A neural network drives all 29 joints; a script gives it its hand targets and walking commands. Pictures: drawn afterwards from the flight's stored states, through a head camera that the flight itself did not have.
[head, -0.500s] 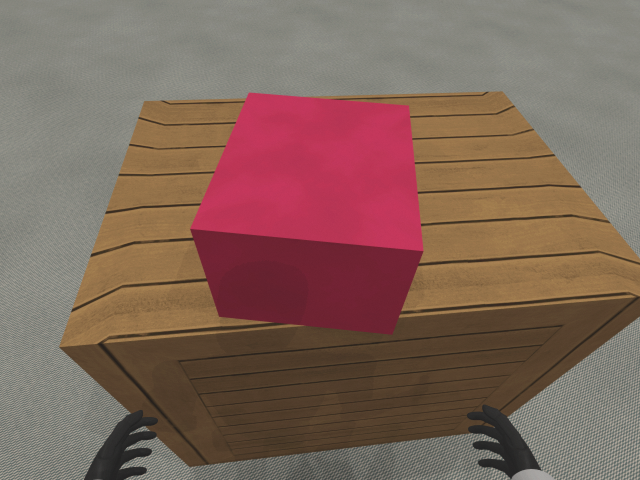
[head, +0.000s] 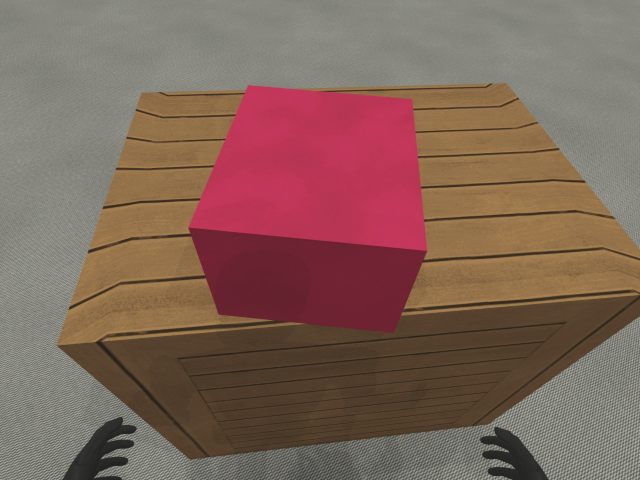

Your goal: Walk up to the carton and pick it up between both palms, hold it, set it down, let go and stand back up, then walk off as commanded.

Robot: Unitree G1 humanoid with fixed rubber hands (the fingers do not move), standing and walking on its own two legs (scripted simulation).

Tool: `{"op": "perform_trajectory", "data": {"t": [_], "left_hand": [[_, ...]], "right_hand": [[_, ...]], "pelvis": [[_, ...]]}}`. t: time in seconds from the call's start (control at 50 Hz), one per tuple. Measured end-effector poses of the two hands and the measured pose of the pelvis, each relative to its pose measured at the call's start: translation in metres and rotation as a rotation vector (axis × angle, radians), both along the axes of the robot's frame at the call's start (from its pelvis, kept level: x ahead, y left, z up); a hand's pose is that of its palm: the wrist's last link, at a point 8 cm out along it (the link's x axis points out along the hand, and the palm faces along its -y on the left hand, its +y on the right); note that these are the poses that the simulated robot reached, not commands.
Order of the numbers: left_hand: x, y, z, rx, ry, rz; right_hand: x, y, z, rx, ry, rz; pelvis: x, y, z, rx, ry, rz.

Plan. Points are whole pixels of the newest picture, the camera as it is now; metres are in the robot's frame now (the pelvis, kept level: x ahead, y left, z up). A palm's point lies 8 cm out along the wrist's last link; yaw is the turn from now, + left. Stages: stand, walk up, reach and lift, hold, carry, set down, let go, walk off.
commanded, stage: stand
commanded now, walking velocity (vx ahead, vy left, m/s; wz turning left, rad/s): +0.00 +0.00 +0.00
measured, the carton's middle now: (318, 203) +0.45 +0.00 +0.09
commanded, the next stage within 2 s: walk up in 1.52 s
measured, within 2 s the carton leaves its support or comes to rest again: neither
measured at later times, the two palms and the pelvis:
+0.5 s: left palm out of the picture +0.12 +0.29 -0.09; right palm out of the picture +0.11 -0.28 -0.10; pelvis +0.00 +0.00 +0.00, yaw +0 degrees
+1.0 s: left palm out of the picture +0.10 +0.29 -0.10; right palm out of the picture +0.08 -0.28 -0.11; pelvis +0.00 +0.00 +0.00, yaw +0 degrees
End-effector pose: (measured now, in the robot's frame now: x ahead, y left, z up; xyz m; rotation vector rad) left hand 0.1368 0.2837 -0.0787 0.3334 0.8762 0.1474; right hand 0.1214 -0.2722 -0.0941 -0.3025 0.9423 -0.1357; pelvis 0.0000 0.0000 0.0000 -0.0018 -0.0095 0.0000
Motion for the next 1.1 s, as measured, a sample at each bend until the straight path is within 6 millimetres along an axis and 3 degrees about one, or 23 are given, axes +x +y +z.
{"op": "perform_trajectory", "data": {"t": [1.1], "left_hand": [[-0.037, 0.008, -0.017, 0.009, 0.123, 0.038]], "right_hand": [[-0.041, -0.014, -0.015, -0.016, 0.133, -0.054]], "pelvis": [[-0.004, -0.001, 0.0, 0.001, -0.031, 0.0]]}}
